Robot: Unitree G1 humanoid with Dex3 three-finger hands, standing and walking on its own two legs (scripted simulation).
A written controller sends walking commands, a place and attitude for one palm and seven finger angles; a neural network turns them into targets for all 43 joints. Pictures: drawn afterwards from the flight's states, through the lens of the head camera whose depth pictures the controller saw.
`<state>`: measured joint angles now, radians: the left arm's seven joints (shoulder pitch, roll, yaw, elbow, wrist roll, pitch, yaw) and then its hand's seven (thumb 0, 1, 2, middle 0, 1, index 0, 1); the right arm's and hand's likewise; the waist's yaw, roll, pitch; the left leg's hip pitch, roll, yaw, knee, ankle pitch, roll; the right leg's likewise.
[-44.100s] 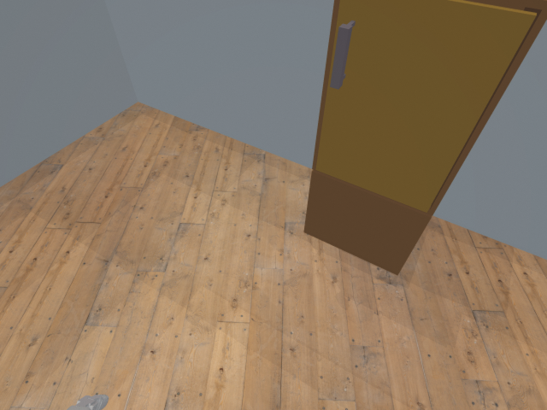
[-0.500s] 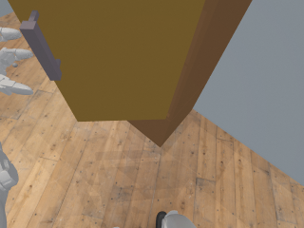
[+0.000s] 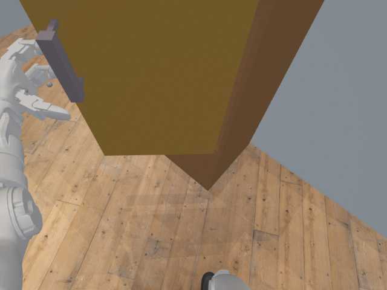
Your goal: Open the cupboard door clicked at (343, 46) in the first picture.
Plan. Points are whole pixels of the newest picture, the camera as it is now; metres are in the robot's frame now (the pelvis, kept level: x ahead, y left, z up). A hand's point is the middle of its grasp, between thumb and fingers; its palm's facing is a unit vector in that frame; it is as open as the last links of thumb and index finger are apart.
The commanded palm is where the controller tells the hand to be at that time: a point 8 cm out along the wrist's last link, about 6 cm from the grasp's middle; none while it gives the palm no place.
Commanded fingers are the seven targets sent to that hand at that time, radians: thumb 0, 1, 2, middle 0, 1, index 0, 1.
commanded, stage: slide the fingers in behind the handle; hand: left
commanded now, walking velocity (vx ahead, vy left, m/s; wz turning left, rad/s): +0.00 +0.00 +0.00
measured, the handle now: (66, 63) +0.54 +0.23 +0.12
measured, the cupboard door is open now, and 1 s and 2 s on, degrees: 44 44 48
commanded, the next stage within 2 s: close the thumb around the handle in 0.74 s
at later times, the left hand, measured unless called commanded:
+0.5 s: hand (63, 84) +0.48 +0.22 +0.12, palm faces -0.02 -1.00 -0.01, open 14.0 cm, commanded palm +0.45 +0.28 +0.12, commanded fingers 0.00 -0.50 0.30 -0.30 -1.20 -0.30 -1.20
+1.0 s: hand (62, 83) +0.49 +0.23 +0.12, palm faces -0.04 -1.00 -0.01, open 13.4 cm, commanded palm +0.46 +0.28 +0.12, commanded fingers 0.00 0.00 0.52 -0.34 -1.25 -0.34 -1.25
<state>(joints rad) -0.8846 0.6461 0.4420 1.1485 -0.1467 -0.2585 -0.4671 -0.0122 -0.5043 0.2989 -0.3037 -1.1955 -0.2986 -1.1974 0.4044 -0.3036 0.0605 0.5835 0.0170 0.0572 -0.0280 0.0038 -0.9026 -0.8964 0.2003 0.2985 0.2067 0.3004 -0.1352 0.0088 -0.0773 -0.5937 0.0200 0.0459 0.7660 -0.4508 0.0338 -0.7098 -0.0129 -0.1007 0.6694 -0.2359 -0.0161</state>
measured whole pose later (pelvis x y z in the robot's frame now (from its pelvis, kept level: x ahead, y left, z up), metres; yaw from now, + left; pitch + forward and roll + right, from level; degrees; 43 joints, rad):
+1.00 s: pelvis +0.00 +0.00 +0.00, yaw +0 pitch +16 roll -2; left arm -0.90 0.60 0.41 1.15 -0.14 -0.27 -0.41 -0.01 -0.40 0.34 -0.31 -1.21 -0.31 -1.21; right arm 0.41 -0.30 0.05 0.60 0.01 0.03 -0.03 0.00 -0.90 -0.90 0.20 0.30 0.21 0.30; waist -0.14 0.02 -0.08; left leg -0.60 0.02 0.05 0.76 -0.44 0.04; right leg -0.71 -0.02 -0.09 0.66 -0.23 -0.01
